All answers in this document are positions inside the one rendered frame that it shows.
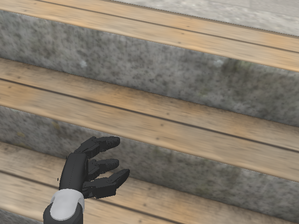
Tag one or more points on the robot left forearm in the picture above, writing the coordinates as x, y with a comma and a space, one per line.
66, 207

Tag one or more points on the left robot hand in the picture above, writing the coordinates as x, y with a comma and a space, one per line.
80, 174

